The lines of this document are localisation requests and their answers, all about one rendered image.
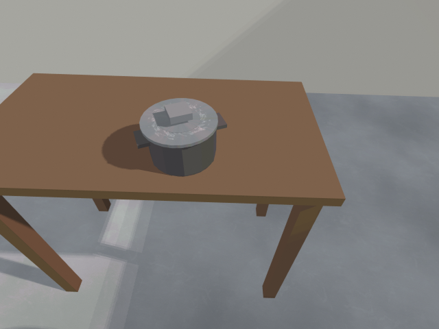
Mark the knob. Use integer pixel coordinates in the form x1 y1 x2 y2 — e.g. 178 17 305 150
164 101 193 124

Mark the table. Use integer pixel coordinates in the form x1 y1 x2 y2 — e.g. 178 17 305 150
0 73 346 298

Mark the pot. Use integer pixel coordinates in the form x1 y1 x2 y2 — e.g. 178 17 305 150
133 112 227 176

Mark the lid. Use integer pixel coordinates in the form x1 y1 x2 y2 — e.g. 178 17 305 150
139 98 218 148

